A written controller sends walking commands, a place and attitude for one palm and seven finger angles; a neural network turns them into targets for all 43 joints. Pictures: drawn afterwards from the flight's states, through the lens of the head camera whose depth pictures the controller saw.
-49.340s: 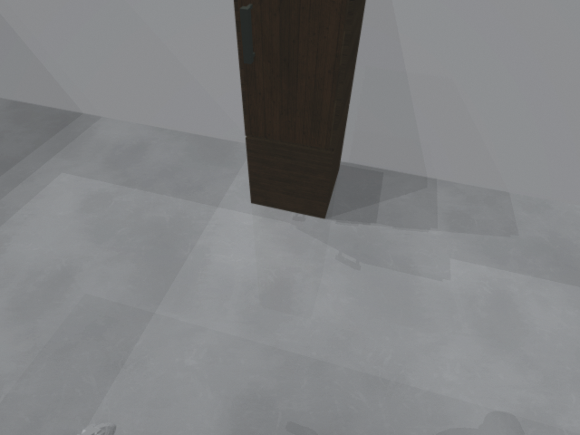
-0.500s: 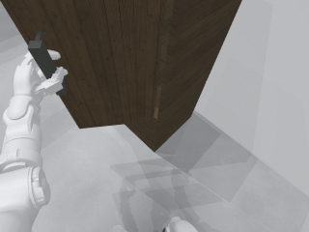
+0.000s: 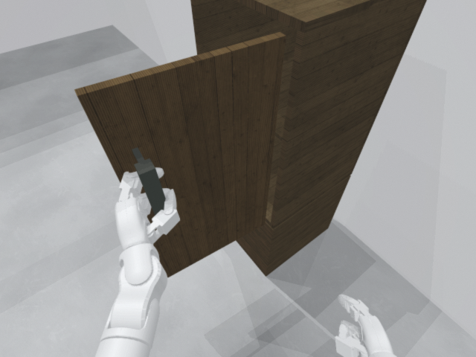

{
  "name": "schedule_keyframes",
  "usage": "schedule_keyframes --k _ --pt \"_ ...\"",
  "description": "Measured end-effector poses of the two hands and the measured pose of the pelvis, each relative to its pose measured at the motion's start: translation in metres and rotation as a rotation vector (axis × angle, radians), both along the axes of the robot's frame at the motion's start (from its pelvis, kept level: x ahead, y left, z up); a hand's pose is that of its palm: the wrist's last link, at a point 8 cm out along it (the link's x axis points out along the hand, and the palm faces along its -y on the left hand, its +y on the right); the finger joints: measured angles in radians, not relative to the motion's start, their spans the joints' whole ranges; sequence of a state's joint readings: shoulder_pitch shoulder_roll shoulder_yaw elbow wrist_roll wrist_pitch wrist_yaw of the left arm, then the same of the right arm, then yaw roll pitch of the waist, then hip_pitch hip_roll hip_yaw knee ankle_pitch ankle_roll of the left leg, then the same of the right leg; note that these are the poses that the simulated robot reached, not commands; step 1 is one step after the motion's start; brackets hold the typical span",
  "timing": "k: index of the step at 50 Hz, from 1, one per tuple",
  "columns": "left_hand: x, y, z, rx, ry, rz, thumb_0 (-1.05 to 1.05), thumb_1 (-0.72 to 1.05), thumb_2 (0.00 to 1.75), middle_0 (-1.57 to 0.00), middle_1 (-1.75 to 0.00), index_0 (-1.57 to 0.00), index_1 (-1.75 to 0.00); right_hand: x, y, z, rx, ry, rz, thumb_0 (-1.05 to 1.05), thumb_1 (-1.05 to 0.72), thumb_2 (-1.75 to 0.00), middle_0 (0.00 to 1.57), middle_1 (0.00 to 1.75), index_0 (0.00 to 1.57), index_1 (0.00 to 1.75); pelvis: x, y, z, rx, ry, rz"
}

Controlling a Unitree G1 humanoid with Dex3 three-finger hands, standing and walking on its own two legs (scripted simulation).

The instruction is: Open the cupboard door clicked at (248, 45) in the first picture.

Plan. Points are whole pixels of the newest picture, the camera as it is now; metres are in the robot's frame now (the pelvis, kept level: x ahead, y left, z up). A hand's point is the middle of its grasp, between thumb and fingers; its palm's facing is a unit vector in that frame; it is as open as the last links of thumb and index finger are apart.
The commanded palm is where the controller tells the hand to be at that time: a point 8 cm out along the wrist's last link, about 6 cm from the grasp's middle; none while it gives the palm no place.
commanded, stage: pull the door open along its arc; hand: left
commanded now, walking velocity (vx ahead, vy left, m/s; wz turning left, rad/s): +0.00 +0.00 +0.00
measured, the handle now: (152, 190) +0.38 +0.17 +0.08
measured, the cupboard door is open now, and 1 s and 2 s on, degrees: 85 98 100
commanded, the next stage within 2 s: open thumb and fingers to let go in 0.28 s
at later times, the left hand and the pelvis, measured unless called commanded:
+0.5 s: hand (203, 234) +0.29 +0.07 +0.08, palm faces +0.38 -0.93 -0.01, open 6.6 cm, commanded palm +0.25 +0.12 +0.08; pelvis +0.00 -0.02 +0.00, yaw +3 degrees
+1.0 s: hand (200, 230) +0.30 +0.07 +0.08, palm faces +0.36 -0.93 +0.00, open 13.8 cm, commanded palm +0.25 +0.12 +0.08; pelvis -0.04 +0.00 -0.01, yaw +3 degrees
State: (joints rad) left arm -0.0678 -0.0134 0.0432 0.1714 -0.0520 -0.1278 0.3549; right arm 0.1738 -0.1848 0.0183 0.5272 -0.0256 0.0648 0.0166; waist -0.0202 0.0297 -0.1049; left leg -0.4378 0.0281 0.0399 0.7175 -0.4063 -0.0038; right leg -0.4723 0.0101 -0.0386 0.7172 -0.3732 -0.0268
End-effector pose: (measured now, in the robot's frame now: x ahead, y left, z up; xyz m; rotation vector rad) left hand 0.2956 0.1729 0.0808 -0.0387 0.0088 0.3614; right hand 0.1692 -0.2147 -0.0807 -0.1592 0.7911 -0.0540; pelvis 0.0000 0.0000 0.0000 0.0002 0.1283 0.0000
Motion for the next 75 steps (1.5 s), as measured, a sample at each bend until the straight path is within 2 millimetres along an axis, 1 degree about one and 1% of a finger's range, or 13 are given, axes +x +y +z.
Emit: schedule_keyframes --k 5,16,22,27,31,40,44,49,55,58,67,72,75 --pt "-0.013 -0.013 0.002 0.017 0.019 0.020 0.02 0.62 0.72 -0.31 -1.26 -0.31 -1.30 0.004 -0.002 0.002 -0.004 0.001 0.011 0.01 -0.90 -0.90 0.20 0.30 0.20 0.30 0.002 -0.009 0.003 0.002 -0.027 0.013" --pt "-0.041 -0.049 0.002 -0.008 0.026 0.007 0.03 0.62 0.68 -0.28 -1.30 -0.31 -1.32 -0.018 -0.027 -0.009 -0.037 0.066 -0.009 0.01 -0.90 -0.90 0.20 0.30 0.20 0.30 0.006 -0.017 0.002 0.007 -0.047 0.028" --pt "-0.046 -0.064 0.002 0.040 0.016 0.012 0.02 0.65 0.73 -0.30 -1.31 -0.31 -1.33 -0.020 -0.030 -0.016 -0.050 0.081 0.009 0.01 -0.91 -0.90 0.20 0.30 0.20 0.30 0.002 -0.018 -0.002 0.010 -0.042 0.044" --pt "-0.043 -0.060 0.002 0.038 0.017 0.027 0.02 0.59 0.75 -0.34 -1.32 -0.33 -1.33 -0.017 -0.022 -0.018 -0.046 0.077 0.025 0.01 -0.91 -0.90 0.20 0.30 0.20 0.30 -0.005 -0.018 -0.002 0.010 -0.048 0.051" --pt "-0.041 -0.057 0.002 0.036 0.019 0.023 0.01 0.48 0.71 -0.35 -1.30 -0.35 -1.31 -0.014 -0.012 -0.014 -0.034 0.051 0.040 0.01 -0.91 -0.90 0.20 0.30 0.20 0.30 -0.011 -0.017 -0.002 0.008 -0.055 0.054" --pt "-0.039 -0.055 0.002 0.031 0.014 0.012 0.01 0.00 0.51 -0.33 -1.25 -0.34 -1.26 -0.016 0.004 -0.008 -0.022 0.007 0.064 0.01 -0.90 -0.90 0.20 0.30 0.20 0.30 -0.024 -0.009 -0.003 0.003 -0.062 0.054" --pt "-0.038 -0.056 0.001 0.034 0.010 0.015 0.00 -0.22 0.42 -0.32 -1.22 -0.32 -1.23 -0.023 0.007 -0.010 -0.028 0.016 0.063 0.01 -0.90 -0.90 0.20 0.30 0.20 0.30 -0.030 -0.005 -0.004 0.001 -0.062 0.052" --pt "-0.037 -0.056 0.001 0.039 0.010 0.010 0.00 -0.39 0.35 -0.29 -1.12 -0.29 -1.12 -0.036 0.008 -0.014 -0.030 0.039 0.051 0.01 -0.90 -0.90 0.20 0.30 0.20 0.30 -0.035 -0.001 -0.005 -0.001 -0.060 0.048" --pt "-0.038 -0.057 0.002 0.038 0.005 0.012 -0.01 -0.47 0.31 -0.25 -0.89 -0.25 -0.90 -0.052 0.008 -0.019 -0.027 0.063 0.035 0.01 -0.90 -0.90 0.20 0.30 0.20 0.30 -0.039 0.003 -0.006 -0.003 -0.058 0.041" --pt "-0.040 -0.057 0.002 0.040 0.004 0.006 -0.01 -0.48 0.31 -0.28 -0.82 -0.29 -0.83 -0.057 0.008 -0.021 -0.028 0.072 0.032 0.01 -0.90 -0.90 0.20 0.30 0.20 0.30 -0.040 0.004 -0.007 -0.004 -0.059 0.041" --pt "-0.046 -0.059 0.001 0.059 -0.002 -0.017 -0.01 -0.50 0.30 -0.38 -0.62 -0.36 -0.64 -0.058 0.010 -0.022 -0.026 0.064 0.042 0.01 -0.90 -0.90 0.20 0.30 0.20 0.30 -0.045 0.006 -0.008 -0.004 -0.061 0.042" --pt "-0.049 -0.045 -0.001 0.148 -0.040 -0.312 -0.01 -0.50 0.30 -0.31 -0.49 -0.22 -0.50 -0.059 0.010 -0.019 -0.028 0.032 0.037 0.01 -0.90 -0.90 0.20 0.30 0.20 0.30 -0.048 0.006 -0.009 -0.002 -0.072 0.052" --pt "-0.048 -0.038 0.000 0.126 -0.033 -0.445 -0.01 -0.50 0.30 -0.25 -0.41 -0.16 -0.43 -0.060 0.010 -0.017 -0.022 0.002 0.028 0.01 -0.90 -0.90 0.20 0.30 0.20 0.30 -0.050 0.008 -0.008 -0.005 -0.082 0.055"
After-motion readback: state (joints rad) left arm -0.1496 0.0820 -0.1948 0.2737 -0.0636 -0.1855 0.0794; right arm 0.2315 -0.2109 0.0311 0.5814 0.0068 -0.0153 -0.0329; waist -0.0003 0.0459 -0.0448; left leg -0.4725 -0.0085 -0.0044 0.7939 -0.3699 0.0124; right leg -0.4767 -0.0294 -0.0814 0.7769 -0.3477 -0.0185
